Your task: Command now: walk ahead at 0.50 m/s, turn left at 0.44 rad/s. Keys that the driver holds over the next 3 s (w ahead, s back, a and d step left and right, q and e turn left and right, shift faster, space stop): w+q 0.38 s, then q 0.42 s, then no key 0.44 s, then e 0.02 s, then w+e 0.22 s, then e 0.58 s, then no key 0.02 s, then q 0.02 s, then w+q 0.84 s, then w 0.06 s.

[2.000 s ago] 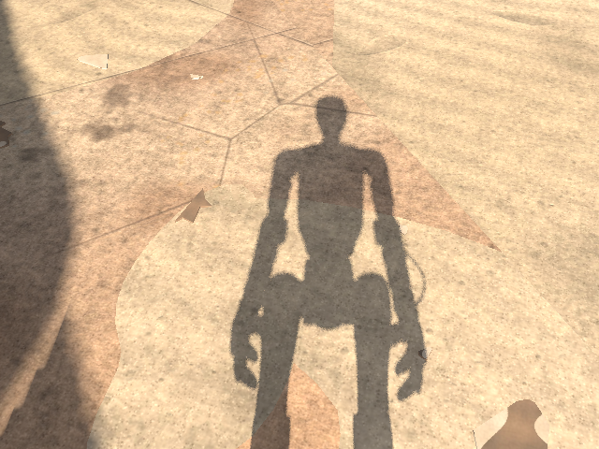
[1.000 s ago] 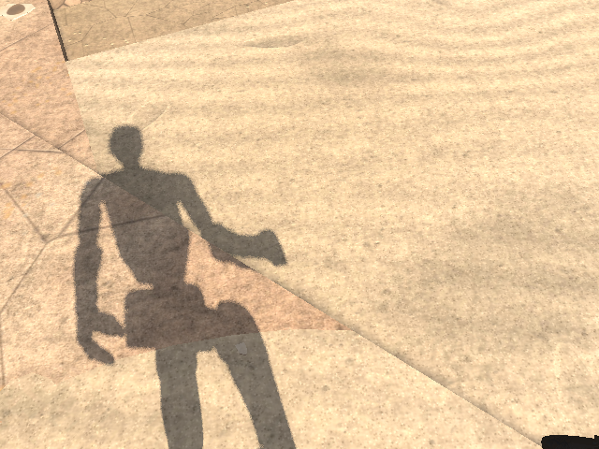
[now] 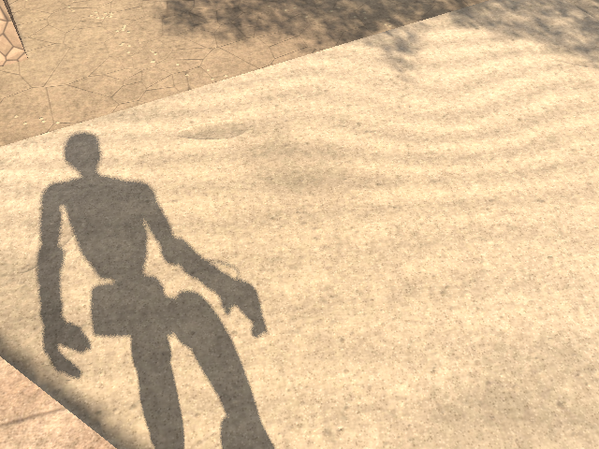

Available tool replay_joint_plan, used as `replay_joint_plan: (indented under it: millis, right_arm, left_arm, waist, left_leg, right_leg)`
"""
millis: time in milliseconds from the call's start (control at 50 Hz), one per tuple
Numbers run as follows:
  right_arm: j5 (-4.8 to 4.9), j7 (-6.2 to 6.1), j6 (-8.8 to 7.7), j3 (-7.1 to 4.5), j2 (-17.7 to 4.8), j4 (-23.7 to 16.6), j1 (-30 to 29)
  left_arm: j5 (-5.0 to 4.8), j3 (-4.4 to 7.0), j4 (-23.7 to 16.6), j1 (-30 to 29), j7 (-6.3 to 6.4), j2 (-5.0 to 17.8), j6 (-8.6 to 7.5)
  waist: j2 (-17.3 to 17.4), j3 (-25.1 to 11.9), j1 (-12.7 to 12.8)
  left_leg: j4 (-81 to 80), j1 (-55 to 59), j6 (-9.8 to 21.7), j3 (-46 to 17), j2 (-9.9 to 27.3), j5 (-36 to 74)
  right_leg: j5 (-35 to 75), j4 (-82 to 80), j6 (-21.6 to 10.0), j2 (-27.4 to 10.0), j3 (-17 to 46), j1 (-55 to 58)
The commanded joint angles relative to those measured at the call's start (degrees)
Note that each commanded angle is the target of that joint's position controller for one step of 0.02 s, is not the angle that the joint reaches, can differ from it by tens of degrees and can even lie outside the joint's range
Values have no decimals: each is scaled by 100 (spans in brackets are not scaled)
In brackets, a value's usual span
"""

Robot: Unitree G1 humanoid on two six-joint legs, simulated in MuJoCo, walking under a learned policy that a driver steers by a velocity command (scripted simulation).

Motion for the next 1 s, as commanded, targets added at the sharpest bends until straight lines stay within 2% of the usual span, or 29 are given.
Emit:
replay_joint_plan:
  millis: [20, 40, 60, 120, 180, 220, 240, 260, 280, 300, 320, 360, 400, 460, 540, 560, 600, 640, 680, 700, 720, 740, 760, 780, 800, 820, 860, 920, 1000]
  right_arm:
    - [-362, 211, -227, 236, 529, -77, 516]
    - [97, 120, -91, 22, -36, -391, -276]
    - [112, 109, -6, 50, -82, -514, -570]
    - [21, 114, 132, 8, -133, -567, -722]
    - [-79, 105, 127, -48, -176, -664, -966]
    - [-87, 87, 154, -112, -224, -598, -663]
    - [-110, 65, 130, -131, -223, -548, -430]
    - [-95, 40, 110, -242, -394, -225, 456]
    - [-174, 4, 59, -405, -819, 117, 1346]
    - [-80, -74, 42, -537, -1393, 108, 1296]
    - [55, -182, 22, -440, -1190, 200, 1773]
    - [-21, -258, 74, -353, -919, -3, 910]
    - [-13, -291, 9, -271, -663, -175, 295]
    - [118, -343, -216, -303, -823, -10, 189]
    - [115, -306, -171, -247, -605, -72, 164]
    - [585, -521, -257, -243, -472, -144, 245]
    - [430, -697, -269, -240, -590, -83, 559]
    - [302, -793, -218, -232, -468, -233, 637]
    - [296, -765, -94, -191, -294, -305, 688]
    - [272, -674, -29, -132, -147, -325, 738]
    - [298, -570, -15, -54, 41, -425, 861]
    - [463, -496, -20, 2, -163, -584, 1631]
    - [487, -444, -33, -46, -490, -641, 1710]
    - [457, -440, 24, -81, -663, -860, 1460]
    - [514, -491, 130, -95, -700, -1074, 1024]
    - [449, -605, 291, -133, -750, -1114, 588]
    - [302, -683, 507, -142, -633, -1287, 447]
    - [265, -669, 358, -70, -243, -1436, 498]
    - [201, -694, 276, 101, -9, -1806, -114]
  left_arm:
    - [501, -166, -190, 106, 49, -226, -268]
    - [-261, 98, -344, -404, 44, 759, -145]
    - [-306, 114, -390, -438, 34, 884, -116]
    - [-168, 85, -210, 47, 110, 699, -25]
    - [-51, 136, -202, 213, 161, 829, 78]
    - [-30, 186, -257, 9, 170, 992, 146]
    - [-40, 194, -244, -153, 204, 1004, 165]
    - [-89, 239, -336, -268, 152, 1106, 256]
    - [-87, 252, -447, -163, 125, 1125, 275]
    - [-50, 127, -713, 100, 1, 479, 269]
    - [-24, 98, -1078, -1145, -47, 574, 142]
    - [-176, 146, -1039, -1160, -112, 775, 17]
    - [29, 193, -1028, -1285, -127, 832, 142]
    - [109, 152, -1385, -1874, -76, 621, 330]
    - [-28, 89, -1502, -1940, -67, 586, 287]
    - [-282, 107, -1709, -2602, -101, 624, 55]
    - [-236, 44, -1907, -2902, -200, 530, -81]
    - [-254, 30, -1937, -2708, -261, 595, -101]
    - [-283, 63, -1663, -1878, -227, 570, -114]
    - [-199, 87, -1409, -1208, -185, 535, -91]
    - [12, 70, -1327, -515, -149, 630, -83]
    - [-41, 86, -1287, -411, -155, 830, -43]
    - [-97, 133, -1479, -660, -143, 903, 63]
    - [-137, 195, -1521, -970, -135, 1172, 206]
    - [-129, 196, -1598, -1550, -37, 1266, 369]
    - [-5, 60, -1733, -1819, 111, 867, 460]
    - [53, -71, -1631, -2078, 198, 780, 520]
    - [34, -42, -1390, -1785, 239, 913, 532]
    - [-128, -68, -1199, -1112, 362, 703, 599]
  waist:
    - [-298, 149, -178]
    - [-509, 364, -268]
    - [-588, 337, -186]
    - [-629, 372, -80]
    - [-594, 428, 28]
    - [-680, 267, -181]
    - [-833, 92, -384]
    - [-702, -291, -650]
    - [-121, -640, -981]
    - [1470, -1051, -589]
    - [973, -853, -1114]
    - [-78, -69, -619]
    - [-464, 178, -305]
    - [-139, 254, -169]
    - [-116, -16, -218]
    - [-390, 178, -536]
    - [-249, 61, -647]
    - [-70, -12, -618]
    - [-221, -136, -290]
    - [-574, -428, -39]
    - [-1055, -1258, 284]
    - [-1501, -2204, 39]
    - [-1329, -2405, 116]
    - [-793, -2132, -52]
    - [-555, -1836, -294]
    - [-144, -1269, -229]
    - [-192, -564, -452]
    - [-564, -758, -439]
    - [-607, -1090, -79]
  left_leg:
    - [-691, -470, 4, -568, 331, 1161]
    - [-1024, 172, -68, 74, 109, 1212]
    - [-1201, 480, -77, 336, -4, 1327]
    - [-1223, 156, 100, 329, 75, 1462]
    - [-1332, 236, 285, 698, -133, 614]
    - [-1554, 1034, 480, 1014, -510, -365]
    - [-1987, 1288, 603, 636, -368, 343]
    - [-2138, 2245, 716, 1216, -1055, -837]
    - [-2434, 3677, 1022, 651, -821, -114]
    - [-2943, 5447, 1835, -1973, 721, 112]
    - [-4077, 5354, 1743, -3065, 942, -388]
    - [-4201, 4190, 1365, -2467, 854, -332]
    - [-4296, 3084, 1245, -2004, 526, -272]
    - [-4343, 2443, 1076, -1445, -29, 106]
    - [-3638, 1764, 830, -1179, -482, -110]
    - [-3202, 1475, 556, -1273, -471, -608]
    - [-2551, 1784, 434, -1494, -524, -990]
    - [-1700, 2077, 370, -1682, -608, -1227]
    - [-431, 1839, 198, -1440, -848, -1583]
    - [685, 1274, -15, -1005, -1157, -2328]
    - [2695, -135, -219, -572, -1534, -4014]
    - [4127, -1110, -304, -1044, -1228, -4079]
    - [4898, -1651, -454, -1144, -992, -3871]
    - [5585, -1972, -637, -837, -889, -3629]
    - [5746, -2154, -791, -450, -608, -3050]
    - [5617, -1935, -845, -588, -472, -2586]
    - [5259, -985, -838, -504, -451, -2116]
    - [5082, -766, -862, -379, -667, -1588]
    - [5000, -1820, -929, -763, -564, -1950]
  right_leg:
    - [1666, -884, -1147, -1945, 723, 350]
    - [1943, -865, -717, -1510, 250, -490]
    - [1970, -838, -642, -1427, -2, -633]
    - [1952, -496, -555, -1646, -151, 178]
    - [2538, 106, -537, -1781, -321, 706]
    - [4143, 904, -422, -1798, -546, 673]
    - [4284, 1496, -234, -1861, -558, 947]
    - [4679, 2717, -281, -1692, -648, 595]
    - [3550, 4431, -112, -1428, -650, -521]
    - [-1916, 6565, 278, -350, -489, -3162]
    - [-2292, 6855, 392, -229, 424, -4178]
    - [-1332, 5438, 314, -794, 929, -3835]
    - [-962, 4628, 394, -904, 982, -2926]
    - [209, 3437, 468, -604, 941, -2483]
    - [2383, 2000, 323, -252, 880, -1471]
    - [2955, 1334, 247, -221, 1243, -1478]
    - [3551, 904, 317, -162, 1368, -1497]
    - [3750, 517, 386, -319, 1618, -1513]
    - [4182, -149, 388, -466, 1474, -626]
    - [4580, -106, 306, -702, 1475, 496]
    - [6830, 1297, -92, -1506, 1845, 2364]
    - [7025, 2142, -902, -2728, 2893, 3423]
    - [6436, 2082, -1357, -2934, 3161, 3250]
    - [5230, 1684, -1657, -3045, 3434, 2619]
    - [2446, 871, -1939, -3234, 3848, 1630]
    - [1086, 260, -1811, -3113, 3758, 357]
    - [571, -7, -1324, -2219, 2839, -1405]
    - [2018, 163, -1157, -1541, 1731, -1373]
    - [2366, 452, -1432, -1964, 2072, 156]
